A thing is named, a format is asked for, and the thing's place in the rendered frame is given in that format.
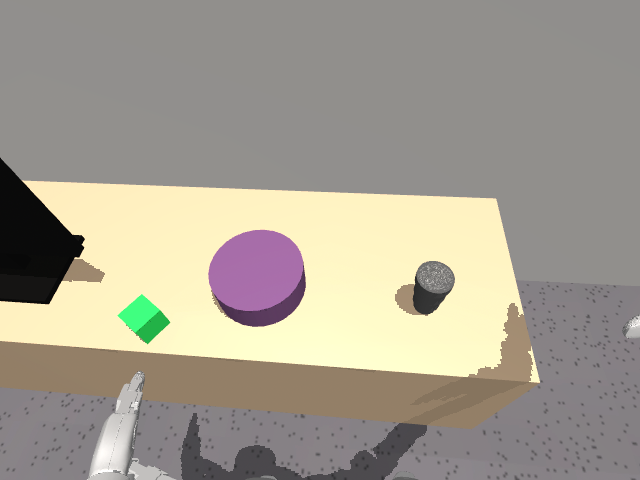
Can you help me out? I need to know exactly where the left robot hand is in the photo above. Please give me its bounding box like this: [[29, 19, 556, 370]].
[[88, 371, 176, 480]]

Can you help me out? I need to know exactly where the right robot hand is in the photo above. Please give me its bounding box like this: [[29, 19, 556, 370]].
[[622, 314, 640, 338]]

